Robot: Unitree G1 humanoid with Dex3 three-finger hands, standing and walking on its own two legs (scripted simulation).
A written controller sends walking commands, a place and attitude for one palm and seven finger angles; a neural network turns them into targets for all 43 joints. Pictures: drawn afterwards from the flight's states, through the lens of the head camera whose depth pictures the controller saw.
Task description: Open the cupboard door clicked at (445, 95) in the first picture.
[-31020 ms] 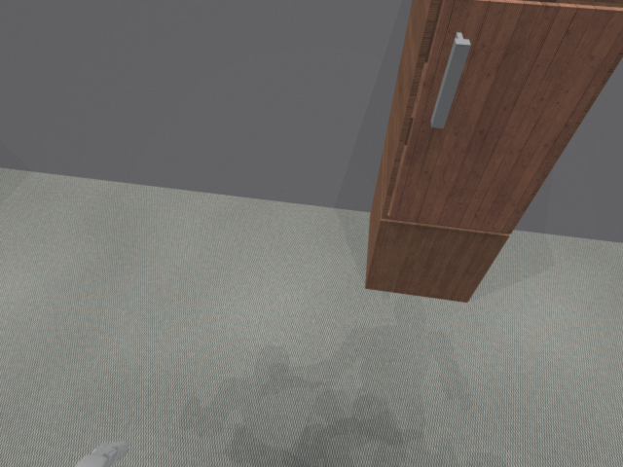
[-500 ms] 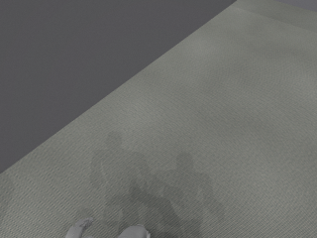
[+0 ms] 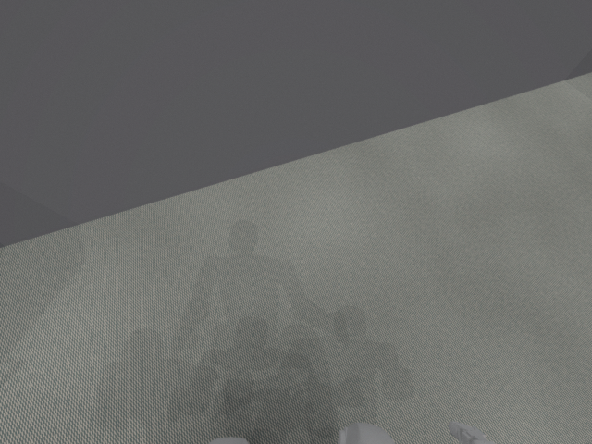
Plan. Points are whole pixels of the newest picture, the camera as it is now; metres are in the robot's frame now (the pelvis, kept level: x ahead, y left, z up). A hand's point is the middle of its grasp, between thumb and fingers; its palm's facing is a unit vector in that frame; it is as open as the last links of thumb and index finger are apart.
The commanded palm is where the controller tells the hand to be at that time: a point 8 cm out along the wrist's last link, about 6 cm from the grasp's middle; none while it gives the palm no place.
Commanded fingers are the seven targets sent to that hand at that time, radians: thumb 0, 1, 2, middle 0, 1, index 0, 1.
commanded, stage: turn to face it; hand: left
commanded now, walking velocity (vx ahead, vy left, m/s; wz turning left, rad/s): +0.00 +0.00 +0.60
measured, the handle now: out of the picture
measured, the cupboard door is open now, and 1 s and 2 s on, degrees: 44 44 44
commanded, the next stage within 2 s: take the last steps up to it in 1.96 s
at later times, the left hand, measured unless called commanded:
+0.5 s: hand out of the picture +0.09 +0.16 -0.14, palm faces +0.23 -0.93 -0.28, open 7.4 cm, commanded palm none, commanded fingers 0.00 0.90 0.90 -0.20 -0.30 -0.20 -0.30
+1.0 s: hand out of the picture -0.07 +0.19 -0.18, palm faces +0.59 -0.76 -0.25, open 7.4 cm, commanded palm none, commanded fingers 0.00 0.90 0.90 -0.20 -0.30 -0.20 -0.30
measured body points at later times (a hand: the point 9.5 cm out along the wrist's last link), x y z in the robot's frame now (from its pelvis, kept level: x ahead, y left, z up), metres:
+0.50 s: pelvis +0.03 -0.05 +0.01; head +0.09 -0.07 +0.45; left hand +0.08 +0.21 -0.12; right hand +0.12 -0.30 -0.16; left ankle -0.03 +0.07 -0.66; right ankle +0.03 -0.15 -0.73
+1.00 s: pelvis +0.03 -0.01 +0.00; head +0.05 +0.04 +0.44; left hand -0.10 +0.23 -0.16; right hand +0.29 -0.15 -0.12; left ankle -0.02 +0.06 -0.73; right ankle +0.07 -0.16 -0.66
